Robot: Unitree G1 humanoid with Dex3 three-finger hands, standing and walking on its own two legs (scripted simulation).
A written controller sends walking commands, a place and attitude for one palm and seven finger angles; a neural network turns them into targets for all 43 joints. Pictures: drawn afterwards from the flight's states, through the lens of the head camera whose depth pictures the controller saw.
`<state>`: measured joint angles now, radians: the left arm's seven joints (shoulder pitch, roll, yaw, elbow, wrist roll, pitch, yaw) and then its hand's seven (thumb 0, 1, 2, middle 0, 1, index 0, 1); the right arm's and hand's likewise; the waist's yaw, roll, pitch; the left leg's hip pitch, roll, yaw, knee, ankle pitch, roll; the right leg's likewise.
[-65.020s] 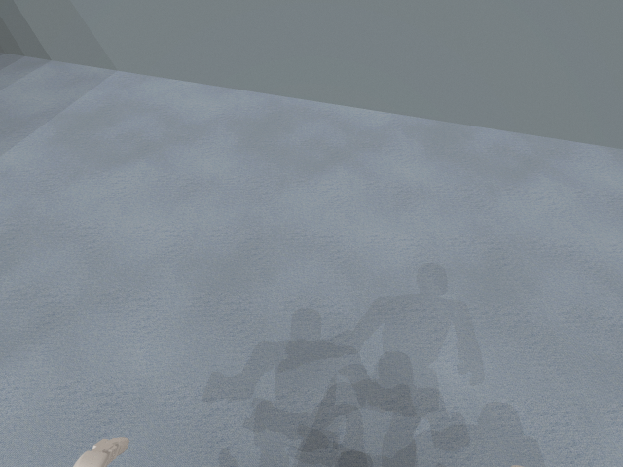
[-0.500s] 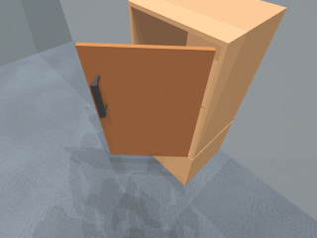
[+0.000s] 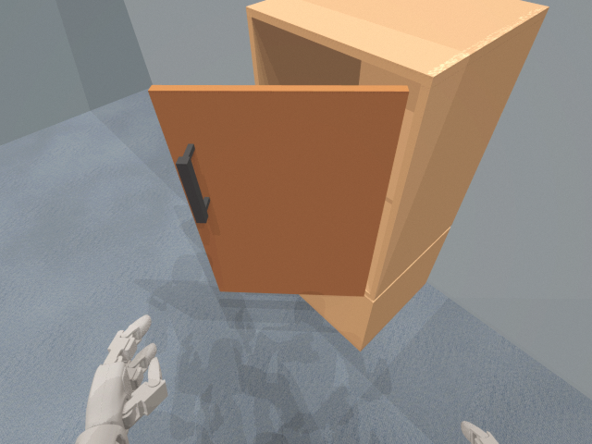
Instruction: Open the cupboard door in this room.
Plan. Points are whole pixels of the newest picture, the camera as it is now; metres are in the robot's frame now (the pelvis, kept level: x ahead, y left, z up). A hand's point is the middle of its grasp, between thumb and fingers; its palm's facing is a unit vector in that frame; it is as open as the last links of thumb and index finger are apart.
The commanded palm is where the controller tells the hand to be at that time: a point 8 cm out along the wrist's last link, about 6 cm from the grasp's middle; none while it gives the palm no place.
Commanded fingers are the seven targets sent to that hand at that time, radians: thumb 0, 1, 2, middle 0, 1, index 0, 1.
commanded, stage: raise the hand with hooked fingers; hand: left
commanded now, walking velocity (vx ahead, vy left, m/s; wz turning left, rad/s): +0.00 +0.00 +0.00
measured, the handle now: (196, 184) +0.53 +0.21 +0.04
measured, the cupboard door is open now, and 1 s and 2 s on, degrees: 44 44 44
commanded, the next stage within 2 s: move the hooked fingers beside the handle in 1.92 s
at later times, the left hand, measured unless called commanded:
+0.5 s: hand (159, 388) +0.20 +0.20 -0.01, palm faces -0.11 -0.99 -0.06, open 10.1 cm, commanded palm +0.16 +0.27 -0.01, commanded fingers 0.00 0.08 0.55 -0.26 -0.82 -0.26 -0.82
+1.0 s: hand (108, 349) +0.23 +0.26 +0.03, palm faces +0.01 -1.00 -0.05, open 13.0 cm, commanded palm +0.20 +0.31 +0.03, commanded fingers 0.00 -0.50 0.30 -0.30 -1.20 -0.30 -1.20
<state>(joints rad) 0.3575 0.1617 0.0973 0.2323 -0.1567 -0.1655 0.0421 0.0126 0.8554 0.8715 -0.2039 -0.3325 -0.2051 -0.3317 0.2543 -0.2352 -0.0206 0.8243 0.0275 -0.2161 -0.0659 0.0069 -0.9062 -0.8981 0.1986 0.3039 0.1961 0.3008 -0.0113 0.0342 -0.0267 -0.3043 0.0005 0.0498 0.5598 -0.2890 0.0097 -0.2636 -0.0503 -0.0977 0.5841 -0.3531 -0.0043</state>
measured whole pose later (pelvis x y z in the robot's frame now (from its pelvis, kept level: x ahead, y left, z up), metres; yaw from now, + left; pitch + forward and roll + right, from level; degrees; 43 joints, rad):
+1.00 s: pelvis -0.03 +0.02 -0.04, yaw -1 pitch +9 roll -2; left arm 0.17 0.34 0.34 0.17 -0.35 -0.32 -0.39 -0.01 -0.27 0.39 -0.29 -1.05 -0.29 -1.05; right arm 0.26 -0.26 0.02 0.58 0.05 -0.25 -0.08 0.01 -0.90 -0.90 0.20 0.30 0.20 0.30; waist -0.01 0.02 -0.09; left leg -0.67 0.04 0.03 0.93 -0.41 0.03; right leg -0.59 -0.03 -0.10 0.87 -0.44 0.00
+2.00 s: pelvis -0.02 +0.00 -0.02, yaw -1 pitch +7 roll -1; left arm -0.07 0.41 0.44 0.46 -0.36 -0.24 -0.52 -0.01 -0.50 0.30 -0.30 -1.20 -0.30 -1.20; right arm 0.28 -0.28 0.03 0.60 0.05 -0.19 -0.10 0.01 -0.90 -0.90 0.20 0.30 0.20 0.30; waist 0.00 0.04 -0.07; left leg -0.54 0.04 0.04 0.78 -0.36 0.01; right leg -0.48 -0.02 -0.09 0.75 -0.39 -0.01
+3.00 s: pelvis -0.02 +0.01 -0.03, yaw -2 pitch +13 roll -2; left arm -0.59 0.54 0.47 0.99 -0.23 -0.33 -0.50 -0.01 -0.50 0.30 -0.30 -1.20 -0.30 -1.20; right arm 0.33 -0.29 0.03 0.63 0.04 -0.05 -0.08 0.01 -0.90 -0.90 0.20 0.30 0.20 0.30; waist -0.07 0.01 -0.07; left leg -0.69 0.05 0.05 0.85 -0.38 0.02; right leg -0.62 -0.01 -0.08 0.81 -0.40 0.00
